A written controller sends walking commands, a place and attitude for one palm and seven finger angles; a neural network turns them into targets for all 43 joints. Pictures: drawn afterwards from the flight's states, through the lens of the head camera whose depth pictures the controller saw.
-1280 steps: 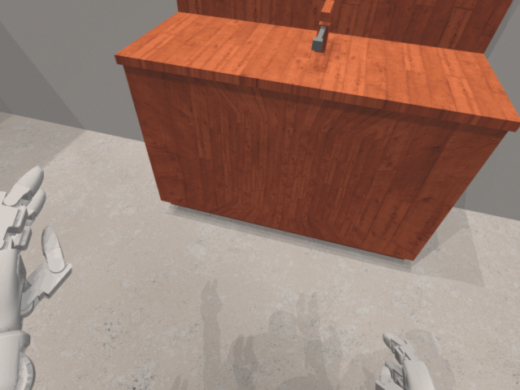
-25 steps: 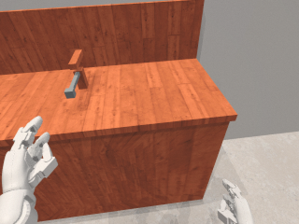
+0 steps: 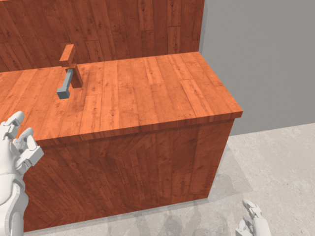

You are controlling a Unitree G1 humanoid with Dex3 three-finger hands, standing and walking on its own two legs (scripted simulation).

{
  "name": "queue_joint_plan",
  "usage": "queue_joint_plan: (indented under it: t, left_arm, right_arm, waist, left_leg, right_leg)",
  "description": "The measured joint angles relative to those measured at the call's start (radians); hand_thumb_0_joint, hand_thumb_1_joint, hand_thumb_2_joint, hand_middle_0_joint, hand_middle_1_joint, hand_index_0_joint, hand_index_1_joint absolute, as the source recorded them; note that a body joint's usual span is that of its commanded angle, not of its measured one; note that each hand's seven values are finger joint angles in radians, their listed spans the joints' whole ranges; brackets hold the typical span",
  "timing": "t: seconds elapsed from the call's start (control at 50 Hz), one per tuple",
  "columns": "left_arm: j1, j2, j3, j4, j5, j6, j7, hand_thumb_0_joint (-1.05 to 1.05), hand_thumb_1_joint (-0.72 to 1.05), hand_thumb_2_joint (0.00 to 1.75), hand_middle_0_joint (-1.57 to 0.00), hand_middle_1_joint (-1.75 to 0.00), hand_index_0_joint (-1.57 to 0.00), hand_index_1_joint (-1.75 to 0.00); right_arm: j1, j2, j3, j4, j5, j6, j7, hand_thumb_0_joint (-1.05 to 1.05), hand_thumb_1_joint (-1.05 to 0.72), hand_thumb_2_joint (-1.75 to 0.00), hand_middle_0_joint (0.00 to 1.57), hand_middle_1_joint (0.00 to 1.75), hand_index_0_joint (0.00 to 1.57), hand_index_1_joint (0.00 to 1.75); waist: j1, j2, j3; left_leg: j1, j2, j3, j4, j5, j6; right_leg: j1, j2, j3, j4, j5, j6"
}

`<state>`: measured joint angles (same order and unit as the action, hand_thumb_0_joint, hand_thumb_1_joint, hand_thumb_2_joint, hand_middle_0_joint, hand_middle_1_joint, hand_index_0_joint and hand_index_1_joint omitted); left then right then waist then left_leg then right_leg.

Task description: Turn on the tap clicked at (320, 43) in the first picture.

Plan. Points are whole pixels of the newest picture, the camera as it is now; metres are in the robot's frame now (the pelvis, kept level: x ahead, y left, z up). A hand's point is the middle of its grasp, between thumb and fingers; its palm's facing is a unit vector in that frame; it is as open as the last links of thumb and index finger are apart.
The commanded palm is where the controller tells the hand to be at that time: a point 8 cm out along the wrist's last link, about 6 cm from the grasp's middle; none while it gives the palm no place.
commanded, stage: reach beside the lever's end, fingers flat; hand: left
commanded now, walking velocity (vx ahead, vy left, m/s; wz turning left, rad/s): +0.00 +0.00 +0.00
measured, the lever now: (63, 93) +0.47 +0.37 +0.12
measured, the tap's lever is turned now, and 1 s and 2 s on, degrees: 0 0 0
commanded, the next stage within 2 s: push the lever round in 1.60 s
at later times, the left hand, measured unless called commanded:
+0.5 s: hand (35, 138) +0.28 +0.34 +0.13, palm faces +0.54 -0.84 -0.06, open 7.6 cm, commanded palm +0.24 +0.38 +0.13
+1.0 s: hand (35, 125) +0.33 +0.38 +0.12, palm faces +0.55 -0.83 -0.08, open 7.8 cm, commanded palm +0.29 +0.42 +0.12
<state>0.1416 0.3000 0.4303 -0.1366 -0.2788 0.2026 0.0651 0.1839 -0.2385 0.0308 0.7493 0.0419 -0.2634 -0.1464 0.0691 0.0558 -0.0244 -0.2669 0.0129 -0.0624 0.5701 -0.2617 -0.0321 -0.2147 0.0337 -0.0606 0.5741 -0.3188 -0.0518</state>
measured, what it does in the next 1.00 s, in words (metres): stands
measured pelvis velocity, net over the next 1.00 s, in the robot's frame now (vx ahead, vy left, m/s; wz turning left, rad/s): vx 0.00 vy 0.02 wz -0.01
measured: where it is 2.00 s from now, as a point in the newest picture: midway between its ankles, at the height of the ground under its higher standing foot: outside the picture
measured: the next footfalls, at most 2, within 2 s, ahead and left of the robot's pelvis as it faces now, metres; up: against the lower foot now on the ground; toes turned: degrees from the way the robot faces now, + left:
none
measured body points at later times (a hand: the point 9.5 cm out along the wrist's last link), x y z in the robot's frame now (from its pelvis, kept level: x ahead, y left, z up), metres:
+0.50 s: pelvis +0.00 +0.02 +0.00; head -0.01 +0.01 +0.45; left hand +0.25 +0.38 +0.14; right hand +0.18 -0.21 -0.08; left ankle +0.03 +0.14 -0.73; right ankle +0.00 -0.08 -0.73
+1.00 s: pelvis +0.00 +0.02 -0.01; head +0.02 +0.01 +0.44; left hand +0.30 +0.42 +0.12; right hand +0.12 -0.25 -0.11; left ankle +0.03 +0.14 -0.73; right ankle +0.00 -0.08 -0.73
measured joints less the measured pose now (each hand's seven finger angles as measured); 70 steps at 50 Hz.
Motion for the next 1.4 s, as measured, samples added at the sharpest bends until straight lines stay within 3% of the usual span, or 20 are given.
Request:
queue_joint_plan:
  t: [0.34, 0.54, 0.66, 0.84, 1.0, 1.16, 1.26, 1.4]
  left_arm:
    - [-0.113, 0.022, 0.027, 0.166, 0.029, -0.069, -0.032, 0.02, 0.90, 0.90, -0.18, -0.25, -0.18, -0.25]
    - [-0.210, 0.051, 0.049, 0.301, 0.055, -0.074, -0.029, 0.02, 0.90, 0.90, -0.18, -0.23, -0.18, -0.23]
    - [-0.268, 0.070, 0.058, 0.372, 0.069, -0.119, -0.041, 0.02, 0.90, 0.90, -0.17, -0.21, -0.17, -0.21]
    - [-0.356, 0.145, 0.119, 0.570, 0.077, -0.138, -0.085, 0.02, 0.90, 0.90, -0.17, -0.19, -0.16, -0.19]
    - [-0.429, 0.194, 0.159, 0.696, 0.092, -0.238, -0.122, 0.02, 0.90, 0.90, -0.16, -0.17, -0.15, -0.17]
    - [-0.526, 0.275, 0.207, 0.885, 0.106, -0.264, -0.174, 0.02, 0.90, 0.90, -0.15, -0.16, -0.15, -0.16]
    - [-0.564, 0.317, 0.242, 0.961, 0.124, -0.319, -0.190, 0.02, 0.90, 0.90, -0.15, -0.15, -0.15, -0.15]
    - [-0.521, 0.304, 0.236, 0.929, 0.094, -0.346, -0.234, 0.02, 0.90, 0.90, -0.15, -0.15, -0.15, -0.15]
  right_arm:
    - [0.008, -0.005, -0.001, -0.016, -0.004, 0.008, -0.001, 0.01, -0.90, -0.90, 0.20, 0.30, 0.20, 0.30]
    - [0.008, 0.002, 0.008, -0.021, -0.006, 0.028, -0.001, 0.01, -0.90, -0.90, 0.20, 0.30, 0.20, 0.30]
    - [0.022, -0.005, 0.004, -0.018, -0.010, 0.035, 0.001, 0.01, -0.90, -0.90, 0.20, 0.30, 0.20, 0.30]
    - [0.061, -0.017, -0.005, -0.020, -0.005, 0.066, 0.006, 0.01, -0.90, -0.90, 0.20, 0.30, 0.20, 0.30]
    - [0.100, -0.038, -0.020, -0.013, -0.007, 0.084, 0.013, 0.01, -0.90, -0.90, 0.20, 0.30, 0.20, 0.30]
    - [0.129, -0.043, -0.019, -0.023, -0.005, 0.108, 0.016, 0.01, -0.90, -0.90, 0.20, 0.30, 0.20, 0.30]
    - [0.147, -0.047, -0.021, -0.035, -0.011, 0.124, 0.027, 0.01, -0.90, -0.90, 0.20, 0.30, 0.20, 0.30]
    - [0.175, -0.050, -0.028, -0.049, -0.002, 0.150, 0.034, 0.01, -0.90, -0.90, 0.20, 0.30, 0.20, 0.30]
  waist:
    - [-0.006, -0.012, -0.005]
    - [-0.016, -0.019, -0.005]
    - [-0.024, -0.017, -0.004]
    - [-0.051, -0.023, -0.020]
    - [-0.065, -0.024, -0.018]
    - [-0.089, -0.029, -0.030]
    - [-0.098, -0.033, -0.033]
    - [-0.094, -0.028, -0.051]
  left_leg:
    - [-0.027, -0.018, 0.018, 0.011, -0.007, 0.023]
    - [-0.049, -0.022, 0.016, 0.017, -0.006, 0.028]
    - [-0.072, -0.020, 0.015, 0.028, -0.009, 0.028]
    - [-0.116, -0.011, 0.014, 0.048, -0.017, 0.024]
    - [-0.172, -0.003, 0.009, 0.091, -0.033, 0.020]
    - [-0.229, 0.004, 0.011, 0.123, -0.044, 0.018]
    - [-0.267, 0.010, 0.016, 0.152, -0.056, 0.019]
    - [-0.280, 0.011, 0.026, 0.173, -0.073, 0.027]
  right_leg:
    - [-0.025, -0.019, 0.017, 0.000, 0.001, 0.024]
    - [-0.041, -0.022, 0.015, -0.002, 0.005, 0.029]
    - [-0.061, -0.020, 0.014, 0.002, 0.006, 0.029]
    - [-0.105, -0.011, 0.014, 0.019, 0.001, 0.025]
    - [-0.156, -0.002, 0.009, 0.052, -0.009, 0.020]
    - [-0.214, 0.005, 0.011, 0.081, -0.017, 0.018]
    - [-0.251, 0.010, 0.016, 0.104, -0.023, 0.019]
    - [-0.264, 0.011, 0.026, 0.115, -0.031, 0.026]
